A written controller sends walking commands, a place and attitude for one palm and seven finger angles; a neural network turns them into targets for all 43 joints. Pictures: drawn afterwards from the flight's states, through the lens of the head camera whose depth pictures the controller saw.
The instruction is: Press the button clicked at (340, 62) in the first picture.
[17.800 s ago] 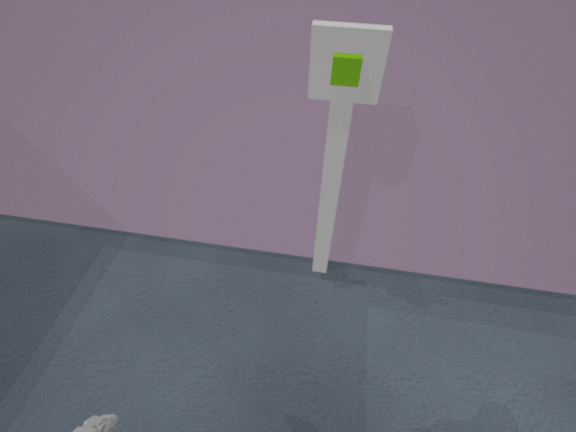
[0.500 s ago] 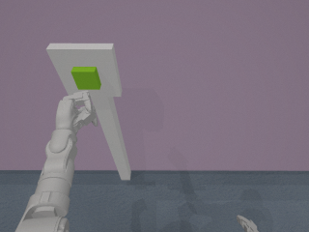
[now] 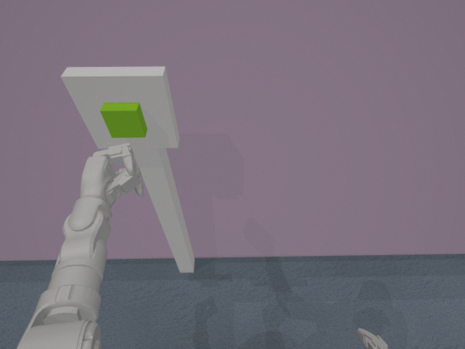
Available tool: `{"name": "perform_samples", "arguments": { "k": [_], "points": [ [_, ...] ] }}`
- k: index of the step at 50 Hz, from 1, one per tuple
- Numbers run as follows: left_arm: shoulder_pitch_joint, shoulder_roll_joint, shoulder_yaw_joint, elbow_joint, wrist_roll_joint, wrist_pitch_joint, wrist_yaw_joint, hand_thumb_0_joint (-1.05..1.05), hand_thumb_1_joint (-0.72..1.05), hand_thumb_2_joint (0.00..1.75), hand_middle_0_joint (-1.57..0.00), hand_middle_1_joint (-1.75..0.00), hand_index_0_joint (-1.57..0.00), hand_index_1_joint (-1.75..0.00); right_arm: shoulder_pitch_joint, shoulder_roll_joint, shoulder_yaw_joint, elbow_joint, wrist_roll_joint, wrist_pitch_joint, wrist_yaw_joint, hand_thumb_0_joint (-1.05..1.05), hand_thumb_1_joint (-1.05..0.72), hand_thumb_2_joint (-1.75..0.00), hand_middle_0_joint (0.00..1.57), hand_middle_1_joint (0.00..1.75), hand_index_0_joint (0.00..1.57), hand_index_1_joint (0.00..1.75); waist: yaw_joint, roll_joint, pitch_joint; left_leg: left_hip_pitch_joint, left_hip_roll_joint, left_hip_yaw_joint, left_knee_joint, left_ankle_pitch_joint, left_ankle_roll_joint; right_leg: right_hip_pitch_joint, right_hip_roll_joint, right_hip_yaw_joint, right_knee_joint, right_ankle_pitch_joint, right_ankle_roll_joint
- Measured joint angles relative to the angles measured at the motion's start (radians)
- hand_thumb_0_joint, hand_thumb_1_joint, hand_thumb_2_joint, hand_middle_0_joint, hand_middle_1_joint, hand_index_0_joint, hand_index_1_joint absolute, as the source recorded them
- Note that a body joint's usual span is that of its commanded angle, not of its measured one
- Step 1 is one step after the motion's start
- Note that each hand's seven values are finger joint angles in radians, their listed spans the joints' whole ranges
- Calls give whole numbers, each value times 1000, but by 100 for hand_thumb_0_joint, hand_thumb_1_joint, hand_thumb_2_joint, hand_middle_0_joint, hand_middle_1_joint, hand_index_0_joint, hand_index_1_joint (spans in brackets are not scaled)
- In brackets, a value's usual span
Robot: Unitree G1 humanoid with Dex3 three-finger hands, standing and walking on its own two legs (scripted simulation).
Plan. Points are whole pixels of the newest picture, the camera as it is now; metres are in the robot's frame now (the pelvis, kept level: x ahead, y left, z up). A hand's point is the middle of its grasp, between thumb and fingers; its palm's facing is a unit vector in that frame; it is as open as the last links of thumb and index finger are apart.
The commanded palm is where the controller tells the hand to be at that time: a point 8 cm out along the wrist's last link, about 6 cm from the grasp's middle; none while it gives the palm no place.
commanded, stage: aim a knuckle at the button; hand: left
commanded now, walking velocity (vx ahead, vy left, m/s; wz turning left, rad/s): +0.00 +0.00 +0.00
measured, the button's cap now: (125, 119) +0.49 +0.21 +0.13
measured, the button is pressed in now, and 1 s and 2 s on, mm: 0 0 0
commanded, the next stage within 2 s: press the button with the knuckle in 1.34 s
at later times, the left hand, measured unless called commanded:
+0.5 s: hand (135, 172) +0.39 +0.18 +0.10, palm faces +0.06 -1.00 -0.01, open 3.1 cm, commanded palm +0.36 +0.23 +0.11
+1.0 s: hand (132, 173) +0.39 +0.19 +0.10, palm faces +0.06 -1.00 -0.01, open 3.1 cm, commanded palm +0.36 +0.23 +0.10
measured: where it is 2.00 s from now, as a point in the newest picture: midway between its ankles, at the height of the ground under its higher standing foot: outside the picture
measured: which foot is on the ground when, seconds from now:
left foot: down 0.00-1.00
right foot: down 0.00-1.00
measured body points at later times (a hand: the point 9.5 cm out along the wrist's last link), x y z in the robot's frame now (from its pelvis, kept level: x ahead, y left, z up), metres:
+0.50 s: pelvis +0.00 +0.01 +0.00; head +0.03 +0.01 +0.45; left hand +0.38 +0.24 +0.10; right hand +0.12 -0.24 -0.10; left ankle -0.01 +0.10 -0.72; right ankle +0.02 -0.10 -0.72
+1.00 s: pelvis +0.00 +0.00 +0.00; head +0.02 +0.00 +0.45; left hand +0.38 +0.24 +0.10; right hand +0.12 -0.25 -0.11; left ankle -0.01 +0.10 -0.72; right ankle +0.02 -0.10 -0.72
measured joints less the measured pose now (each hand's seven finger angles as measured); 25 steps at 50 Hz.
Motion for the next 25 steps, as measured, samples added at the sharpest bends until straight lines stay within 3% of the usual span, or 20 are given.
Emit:
{"name": "perform_samples", "arguments": {
  "k": [8, 18, 25],
  "points": [
    [60, -18, -18, -123, 7, -53, 26, 2, 90, 90, -130, -150, -130, -150, -6, 7, -5, -3, -6, -20, -3, 1, -90, -90, 20, 30, 20, 30, 15, -1, 13, 11, -1, -1, 5, -6, 4, 16, 0, 0, -5, 0, 5],
    [5, -31, -52, -49, 15, 32, 34, 2, 90, 90, -130, -150, -130, -150, -31, 6, 4, -14, -3, -10, 1, 1, -90, -90, 20, 30, 20, 30, 9, -2, 3, -3, -11, -3, 9, -4, 11, 4, -11, -2, 1, 0, 12],
    [5, -26, -35, -94, 36, -30, 73, 2, 90, 90, -130, -150, -130, -150, -25, 15, 3, -11, -12, -19, 0, 1, -90, -90, 20, 30, 20, 30, 7, -14, 20, -4, -6, 3, 14, -7, 10, 1, -6, 4, 5, 0, 11]
  ]
}}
